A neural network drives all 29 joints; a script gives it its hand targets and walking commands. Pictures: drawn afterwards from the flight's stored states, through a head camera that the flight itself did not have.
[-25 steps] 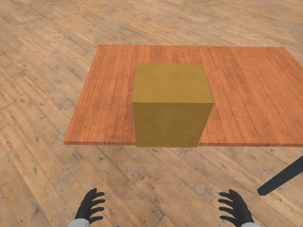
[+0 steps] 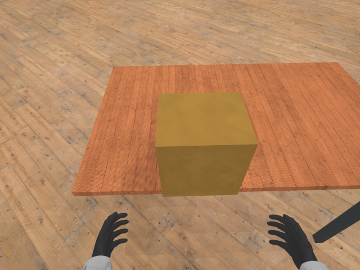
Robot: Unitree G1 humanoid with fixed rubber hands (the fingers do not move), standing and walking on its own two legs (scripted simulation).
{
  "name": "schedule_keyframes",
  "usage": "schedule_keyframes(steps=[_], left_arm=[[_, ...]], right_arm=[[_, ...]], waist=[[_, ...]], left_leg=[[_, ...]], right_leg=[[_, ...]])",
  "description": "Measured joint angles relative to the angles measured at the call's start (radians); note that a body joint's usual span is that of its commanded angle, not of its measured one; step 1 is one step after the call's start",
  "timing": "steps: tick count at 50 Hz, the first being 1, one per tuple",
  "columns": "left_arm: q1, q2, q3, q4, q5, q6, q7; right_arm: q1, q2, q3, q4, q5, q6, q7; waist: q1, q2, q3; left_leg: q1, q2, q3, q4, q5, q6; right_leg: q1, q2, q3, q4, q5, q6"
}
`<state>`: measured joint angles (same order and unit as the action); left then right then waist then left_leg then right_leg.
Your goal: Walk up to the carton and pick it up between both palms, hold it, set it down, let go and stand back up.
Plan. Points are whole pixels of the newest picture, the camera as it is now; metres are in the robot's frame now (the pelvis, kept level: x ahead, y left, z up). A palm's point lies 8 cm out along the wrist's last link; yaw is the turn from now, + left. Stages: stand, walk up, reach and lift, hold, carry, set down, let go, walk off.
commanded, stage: reach and lift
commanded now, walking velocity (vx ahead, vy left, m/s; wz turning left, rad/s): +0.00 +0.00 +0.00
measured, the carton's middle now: (199, 146) +0.43 -0.03 +0.02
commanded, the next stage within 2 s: none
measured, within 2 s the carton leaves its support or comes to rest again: neither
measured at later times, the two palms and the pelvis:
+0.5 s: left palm (110, 223) +0.23 +0.17 +0.00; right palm (293, 219) +0.24 -0.23 +0.00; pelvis +0.00 -0.01 +0.00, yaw +2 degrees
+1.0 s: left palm (109, 178) +0.30 +0.17 +0.06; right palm (296, 174) +0.31 -0.24 +0.06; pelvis -0.02 +0.00 +0.00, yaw +0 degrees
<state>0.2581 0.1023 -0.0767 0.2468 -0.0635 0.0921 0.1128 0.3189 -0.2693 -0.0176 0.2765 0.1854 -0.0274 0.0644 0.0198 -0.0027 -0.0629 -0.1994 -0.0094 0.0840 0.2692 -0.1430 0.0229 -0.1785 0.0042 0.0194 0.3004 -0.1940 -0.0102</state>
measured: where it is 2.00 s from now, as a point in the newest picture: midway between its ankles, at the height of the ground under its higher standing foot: outside the picture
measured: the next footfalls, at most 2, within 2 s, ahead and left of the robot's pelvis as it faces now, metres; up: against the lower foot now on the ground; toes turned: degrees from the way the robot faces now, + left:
none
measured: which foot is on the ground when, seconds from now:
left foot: down 0.00-1.00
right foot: down 0.00-1.00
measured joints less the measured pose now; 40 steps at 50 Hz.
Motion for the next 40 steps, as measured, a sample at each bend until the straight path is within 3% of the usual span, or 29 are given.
schedule_keyframes(steps=[11, 25, 31, 40], left_arm=[[-0.016, 0.006, -0.020, 0.074, -0.019, -0.189, -0.007], [-0.167, 0.009, -0.016, 0.142, -0.038, -0.253, 0.013], [-0.261, 0.013, -0.016, 0.167, -0.053, -0.169, 0.034], [-0.387, 0.018, 0.022, 0.077, -0.061, 0.039, 0.052]], right_arm=[[-0.051, 0.026, 0.043, 0.073, 0.024, -0.140, -0.031], [-0.226, 0.017, 0.037, 0.174, 0.052, -0.187, -0.053], [-0.331, 0.005, 0.031, 0.232, 0.062, -0.123, -0.044], [-0.483, -0.032, 0.029, 0.237, 0.093, 0.010, -0.048]], waist=[[-0.012, -0.003, -0.012], [-0.019, -0.005, -0.001], [-0.018, -0.002, -0.006], [-0.020, -0.011, -0.010]], left_leg=[[0.012, 0.001, -0.026, 0.008, -0.014, -0.006], [0.019, 0.000, -0.031, 0.030, -0.014, -0.004], [0.002, 0.001, -0.025, 0.033, -0.007, 0.001], [0.016, 0.002, -0.015, 0.006, 0.012, 0.001]], right_leg=[[0.020, 0.002, -0.025, 0.009, -0.024, -0.008], [0.030, 0.001, -0.030, 0.029, -0.024, -0.008], [0.013, 0.001, -0.024, 0.027, -0.012, -0.004], [0.024, 0.003, -0.013, -0.002, 0.013, -0.001]])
